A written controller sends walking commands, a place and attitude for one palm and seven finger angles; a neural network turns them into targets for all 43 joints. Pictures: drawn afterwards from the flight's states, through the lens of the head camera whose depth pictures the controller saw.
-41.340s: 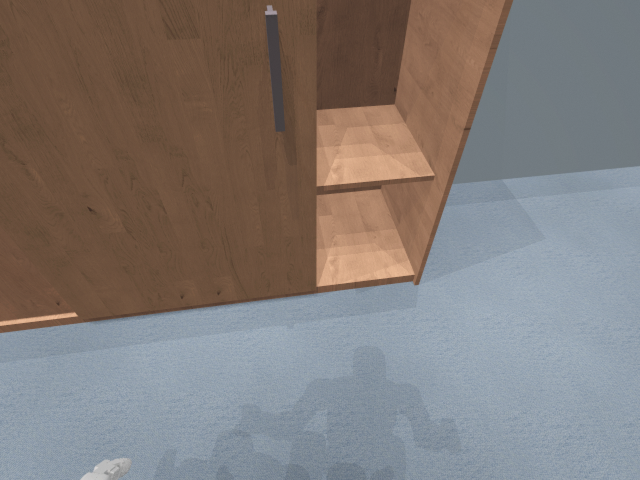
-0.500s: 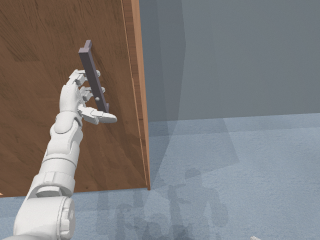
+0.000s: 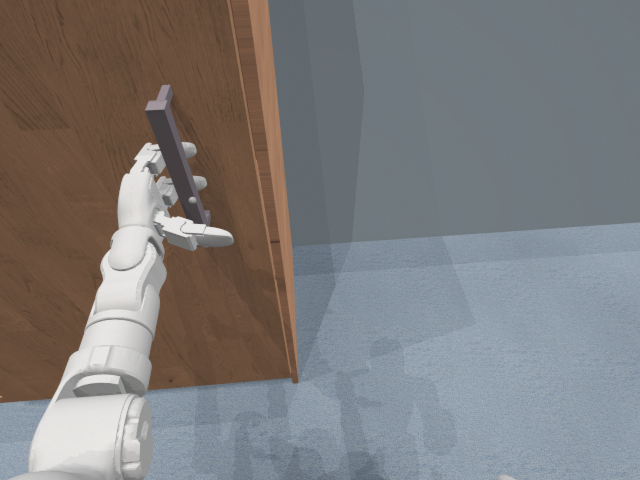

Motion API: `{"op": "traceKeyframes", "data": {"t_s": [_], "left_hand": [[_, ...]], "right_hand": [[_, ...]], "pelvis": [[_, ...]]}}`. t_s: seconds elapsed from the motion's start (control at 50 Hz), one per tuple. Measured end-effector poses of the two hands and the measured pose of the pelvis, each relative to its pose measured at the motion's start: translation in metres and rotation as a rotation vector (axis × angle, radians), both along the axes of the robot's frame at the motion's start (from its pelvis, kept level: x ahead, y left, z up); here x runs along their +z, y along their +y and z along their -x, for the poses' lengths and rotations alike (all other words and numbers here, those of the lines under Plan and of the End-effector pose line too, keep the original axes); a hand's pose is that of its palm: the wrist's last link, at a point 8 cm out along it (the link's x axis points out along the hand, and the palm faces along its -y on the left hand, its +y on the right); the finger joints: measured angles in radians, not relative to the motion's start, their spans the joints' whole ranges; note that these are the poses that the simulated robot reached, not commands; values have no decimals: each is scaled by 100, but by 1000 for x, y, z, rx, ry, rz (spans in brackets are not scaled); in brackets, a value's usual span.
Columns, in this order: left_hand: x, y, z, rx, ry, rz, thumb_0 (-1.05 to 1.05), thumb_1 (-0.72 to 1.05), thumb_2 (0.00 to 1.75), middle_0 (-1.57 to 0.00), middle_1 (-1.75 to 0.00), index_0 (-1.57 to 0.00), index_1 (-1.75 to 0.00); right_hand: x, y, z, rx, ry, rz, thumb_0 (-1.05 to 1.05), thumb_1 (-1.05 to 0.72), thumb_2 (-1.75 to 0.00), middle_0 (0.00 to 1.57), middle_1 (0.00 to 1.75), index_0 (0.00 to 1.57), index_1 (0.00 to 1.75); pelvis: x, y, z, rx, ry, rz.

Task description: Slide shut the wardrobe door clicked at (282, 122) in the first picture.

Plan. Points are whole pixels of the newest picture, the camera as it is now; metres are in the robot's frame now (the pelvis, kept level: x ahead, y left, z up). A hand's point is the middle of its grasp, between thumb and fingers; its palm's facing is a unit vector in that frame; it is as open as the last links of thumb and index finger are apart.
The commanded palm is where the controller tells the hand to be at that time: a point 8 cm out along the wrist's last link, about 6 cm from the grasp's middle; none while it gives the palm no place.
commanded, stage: slide the fingers in behind the handle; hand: left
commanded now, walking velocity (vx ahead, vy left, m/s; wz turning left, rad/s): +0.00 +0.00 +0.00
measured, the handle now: (187, 174) +0.49 +0.18 +0.13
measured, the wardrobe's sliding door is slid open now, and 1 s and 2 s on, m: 0.00 0.00 0.00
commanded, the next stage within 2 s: grip the handle and tug to test in 0.04 s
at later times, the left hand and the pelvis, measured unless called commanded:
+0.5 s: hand (193, 199) +0.43 +0.16 +0.13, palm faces +0.09 -1.00 +0.01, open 10.9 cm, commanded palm +0.40 +0.22 +0.14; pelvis +0.00 +0.01 +0.00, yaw +0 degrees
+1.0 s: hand (195, 198) +0.44 +0.16 +0.14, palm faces +0.08 -1.00 +0.01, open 5.9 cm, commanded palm +0.40 +0.21 +0.14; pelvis +0.00 +0.01 +0.00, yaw +0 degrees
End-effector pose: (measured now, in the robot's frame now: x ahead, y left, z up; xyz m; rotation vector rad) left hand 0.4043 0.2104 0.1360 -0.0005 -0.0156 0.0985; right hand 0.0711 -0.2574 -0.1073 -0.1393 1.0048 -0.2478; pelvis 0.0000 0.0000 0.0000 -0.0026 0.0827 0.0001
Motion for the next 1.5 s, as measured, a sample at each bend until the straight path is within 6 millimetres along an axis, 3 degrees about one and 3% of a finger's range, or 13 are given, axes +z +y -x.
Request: {"op": "traceKeyframes", "data": {"t_s": [0.2, 0.32, 0.78, 1.26, 1.5], "left_hand": [[0, 5, 2, -7, -5, 1, -1, -50, 30, -30, -120, -29, -119], [0, 4, 1, -12, 5, 0, -1, -39, 35, -32, -121, -30, -121], [0, 7, -4, 0, 3, 2, 0, 57, 76, -38, -134, -38, -133], [-1, -4, -6, -13, 7, 11, 0, 69, 84, -38, -137, -37, -137], [-1, -6, -3, 0, 2, 1, 0, 74, 79, -34, -136, -32, -135]], "right_hand": [[2, -1, -5, 4, -1, 10, 1, -90, -90, 20, 30, 20, 29], [2, 4, -10, 13, -14, 8, 1, -90, -90, 20, 30, 20, 29], [-2, 11, 5, 1, 19, 1, 1, -90, -90, 20, 30, 20, 30], [1, 7, -1, 2, -4, 1, 1, -90, -90, 20, 30, 20, 30], [4, 2, -9, -25, -26, -14, 1, -90, -90, 20, 30, 20, 29]], "pelvis": [[0, 2, -1, 5, 2, 2], [0, 5, 0, 9, 2, 5], [-1, 11, 0, 4, 9, 8], [-1, 6, 1, -3, 9, 4], [1, 3, -11, -21, 9, -4]]}}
